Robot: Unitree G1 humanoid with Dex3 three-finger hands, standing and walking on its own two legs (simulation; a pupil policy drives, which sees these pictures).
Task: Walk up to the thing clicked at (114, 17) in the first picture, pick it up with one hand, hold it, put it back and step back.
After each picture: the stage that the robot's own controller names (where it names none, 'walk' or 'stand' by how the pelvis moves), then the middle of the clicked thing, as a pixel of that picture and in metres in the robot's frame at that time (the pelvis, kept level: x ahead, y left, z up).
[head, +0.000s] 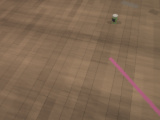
stand; (114, 19) +1.79 -0.36 -0.72
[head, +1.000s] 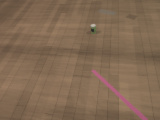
walk; (93, 29) +1.69 +0.05 -0.70
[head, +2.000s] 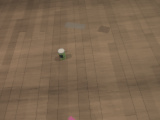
walk; (62, 54) +1.11 +0.32 -0.71
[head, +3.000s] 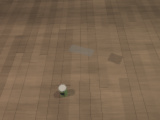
walk; (63, 91) +0.67 +0.26 -0.71
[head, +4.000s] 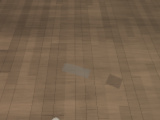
walk; out of the picture +0.39 +0.20 -0.71
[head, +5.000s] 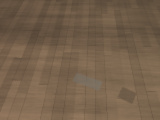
stand; out of the picture +0.32 +0.20 -0.71
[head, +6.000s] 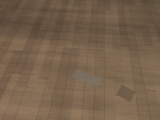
stand; out of the picture +0.33 +0.21 -0.71
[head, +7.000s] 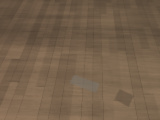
stand; out of the picture +0.29 +0.24 -0.72
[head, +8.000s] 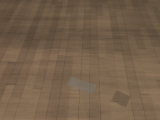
stand; out of the picture +0.28 +0.25 -0.73
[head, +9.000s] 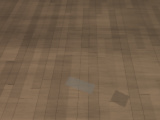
stand; out of the picture +0.27 +0.26 -0.73
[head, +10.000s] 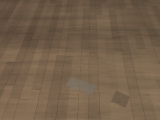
stand; out of the picture +0.27 +0.26 -0.73
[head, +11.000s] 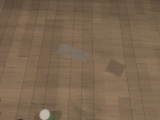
go down; (46, 115) +0.31 +0.25 -0.62
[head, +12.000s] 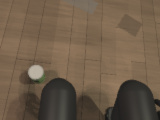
go down; (37, 75) +0.38 +0.24 -0.32
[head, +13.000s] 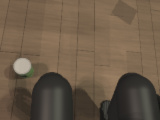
close in; (24, 68) +0.38 +0.25 -0.27
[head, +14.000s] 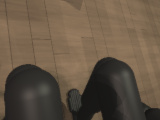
close in; out of the picture +0.37 +0.27 -0.22
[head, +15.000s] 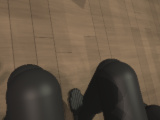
close; out of the picture +0.35 +0.28 -0.22
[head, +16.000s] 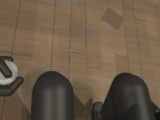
lift; (5, 75) +0.30 +0.28 -0.12
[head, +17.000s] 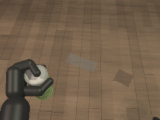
lift; (40, 83) +0.32 +0.17 +0.02
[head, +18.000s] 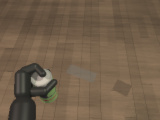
hold; (45, 86) +0.33 +0.17 +0.00
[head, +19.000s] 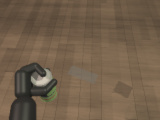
hold; (45, 85) +0.33 +0.17 +0.00
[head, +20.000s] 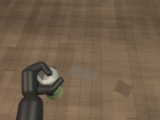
crouch; (51, 84) +0.34 +0.15 +0.00
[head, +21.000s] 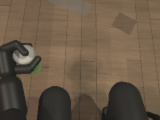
crouch; (28, 61) +0.40 +0.21 -0.11
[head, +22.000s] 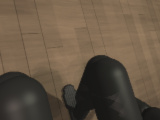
lower; out of the picture +0.39 +0.27 -0.23
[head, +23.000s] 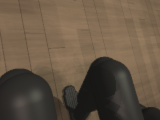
lower; out of the picture +0.38 +0.28 -0.23
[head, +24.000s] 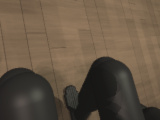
lower; out of the picture +0.38 +0.28 -0.22
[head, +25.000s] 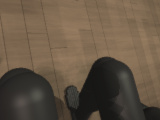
lower; out of the picture +0.37 +0.28 -0.22
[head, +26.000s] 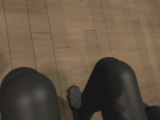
loosen; out of the picture +0.36 +0.26 -0.22
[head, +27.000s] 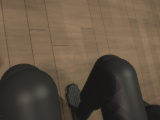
withdraw; out of the picture +0.36 +0.25 -0.22
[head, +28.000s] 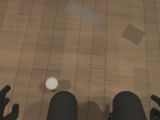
walk; (53, 85) +0.37 +0.20 -0.45
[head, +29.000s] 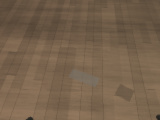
stand; out of the picture +0.30 +0.20 -0.66
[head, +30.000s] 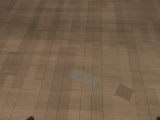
stand; out of the picture +0.30 +0.21 -0.66
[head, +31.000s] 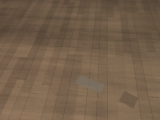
stand; out of the picture +0.32 +0.19 -0.72
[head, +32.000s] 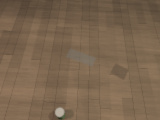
walk; (60, 113) +0.36 +0.16 -0.71
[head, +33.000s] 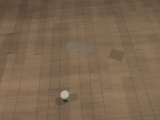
walk; (65, 97) +0.52 +0.22 -0.70
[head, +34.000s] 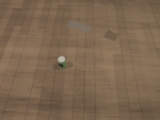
walk; (62, 62) +0.85 +0.22 -0.70
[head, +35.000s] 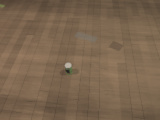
stand; (68, 68) +0.92 +0.20 -0.71
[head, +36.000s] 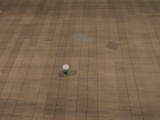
stand; (66, 70) +0.93 +0.23 -0.73
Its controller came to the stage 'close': yes
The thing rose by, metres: 0.70
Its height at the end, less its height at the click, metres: +0.00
